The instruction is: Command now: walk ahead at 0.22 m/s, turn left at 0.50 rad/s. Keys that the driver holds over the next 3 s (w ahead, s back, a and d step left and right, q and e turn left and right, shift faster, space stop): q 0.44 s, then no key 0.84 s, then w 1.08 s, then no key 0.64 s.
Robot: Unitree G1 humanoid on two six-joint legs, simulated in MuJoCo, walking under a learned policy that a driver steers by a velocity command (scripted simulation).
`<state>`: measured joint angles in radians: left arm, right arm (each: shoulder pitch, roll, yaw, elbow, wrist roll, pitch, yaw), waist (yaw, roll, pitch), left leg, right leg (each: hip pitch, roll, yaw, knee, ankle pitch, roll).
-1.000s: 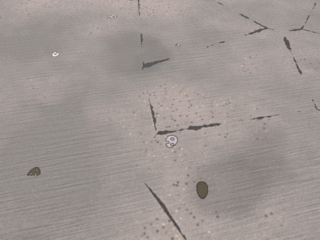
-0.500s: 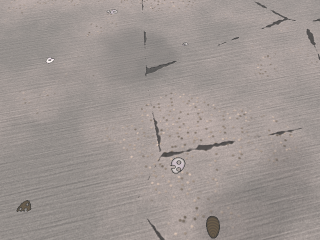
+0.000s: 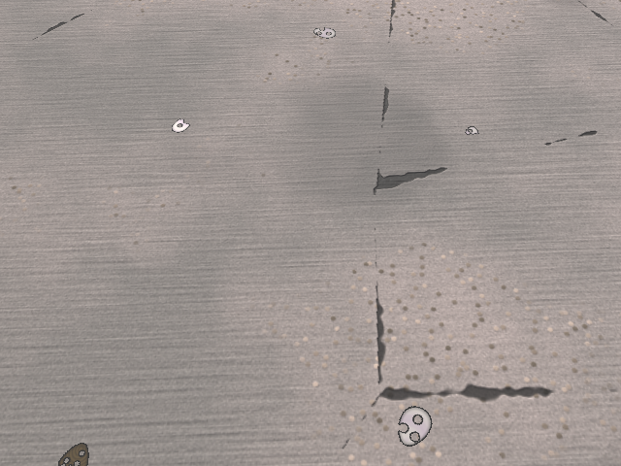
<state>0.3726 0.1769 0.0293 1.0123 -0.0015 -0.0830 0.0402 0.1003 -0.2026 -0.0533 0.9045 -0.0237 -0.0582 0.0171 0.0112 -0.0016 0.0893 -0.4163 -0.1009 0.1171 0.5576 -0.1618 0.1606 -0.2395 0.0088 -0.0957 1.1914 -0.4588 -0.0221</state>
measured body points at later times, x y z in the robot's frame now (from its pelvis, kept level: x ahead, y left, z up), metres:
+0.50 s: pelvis +0.11 -0.04 +0.02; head +0.14 -0.04 +0.47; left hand +0.20 +0.25 -0.09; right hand +0.24 -0.31 -0.11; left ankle +0.09 +0.04 -0.72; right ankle +0.16 -0.16 -0.70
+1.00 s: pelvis +0.11 -0.07 +0.02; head +0.13 -0.07 +0.47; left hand +0.09 +0.20 -0.11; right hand +0.28 -0.28 -0.11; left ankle +0.04 +0.03 -0.72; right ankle +0.16 -0.15 -0.72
